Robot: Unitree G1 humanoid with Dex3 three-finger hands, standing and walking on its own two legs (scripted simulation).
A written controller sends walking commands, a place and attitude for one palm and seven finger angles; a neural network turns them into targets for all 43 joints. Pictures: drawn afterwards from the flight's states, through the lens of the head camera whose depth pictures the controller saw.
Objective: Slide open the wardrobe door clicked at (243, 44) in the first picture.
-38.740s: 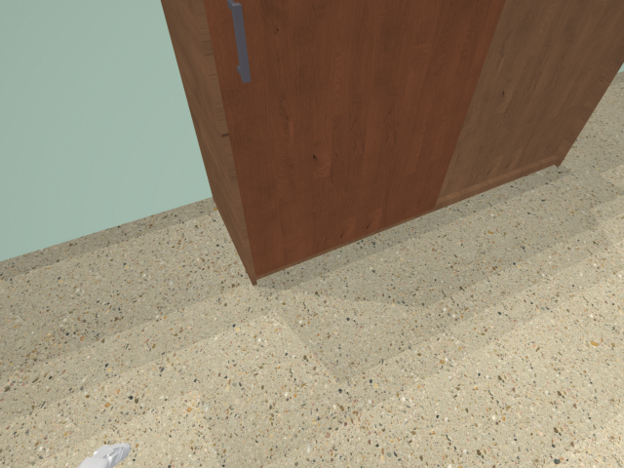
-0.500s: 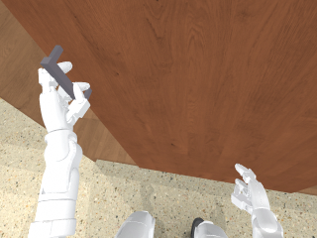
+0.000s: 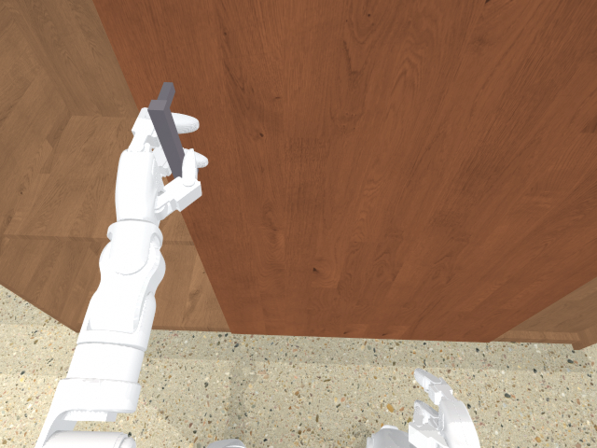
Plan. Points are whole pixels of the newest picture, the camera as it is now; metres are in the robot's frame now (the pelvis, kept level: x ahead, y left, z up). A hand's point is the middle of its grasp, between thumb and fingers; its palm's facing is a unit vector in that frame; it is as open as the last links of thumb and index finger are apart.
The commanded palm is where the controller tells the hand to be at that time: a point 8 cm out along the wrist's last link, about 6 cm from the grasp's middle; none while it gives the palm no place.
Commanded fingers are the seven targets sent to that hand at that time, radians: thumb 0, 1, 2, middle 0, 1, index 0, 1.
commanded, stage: step sideways, sliding the door along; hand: left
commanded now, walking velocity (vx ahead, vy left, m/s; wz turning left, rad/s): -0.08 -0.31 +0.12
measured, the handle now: (179, 146) +0.43 +0.21 +0.14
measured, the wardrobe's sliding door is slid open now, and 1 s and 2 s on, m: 0.51 0.51 0.51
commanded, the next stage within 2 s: stop walking and hold the door there in 0.36 s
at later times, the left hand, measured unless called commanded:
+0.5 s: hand (206, 178) +0.38 +0.17 +0.13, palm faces +0.46 -0.89 -0.05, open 6.4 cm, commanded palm +0.35 +0.19 +0.11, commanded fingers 0.00 0.90 0.90 -0.45 -1.40 -0.45 -1.40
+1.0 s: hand (202, 174) +0.39 +0.18 +0.13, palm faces +0.60 -0.77 -0.24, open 6.1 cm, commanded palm +0.34 +0.20 +0.11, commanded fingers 0.00 0.90 0.90 -0.45 -1.40 -0.45 -1.40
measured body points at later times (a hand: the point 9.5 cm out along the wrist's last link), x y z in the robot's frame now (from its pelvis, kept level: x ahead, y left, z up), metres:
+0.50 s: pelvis -0.01 -0.12 +0.00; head +0.09 -0.06 +0.43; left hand +0.35 +0.21 +0.14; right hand +0.19 -0.32 -0.11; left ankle -0.04 -0.01 -0.75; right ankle +0.02 -0.30 -0.65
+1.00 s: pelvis +0.01 -0.17 -0.01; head +0.04 -0.20 +0.44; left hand +0.35 +0.21 +0.15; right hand +0.14 -0.47 -0.12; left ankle +0.00 -0.03 -0.69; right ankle +0.10 -0.28 -0.75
